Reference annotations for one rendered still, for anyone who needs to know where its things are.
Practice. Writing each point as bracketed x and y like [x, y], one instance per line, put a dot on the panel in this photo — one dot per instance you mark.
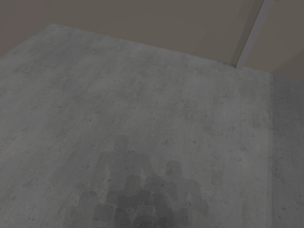
[265, 9]

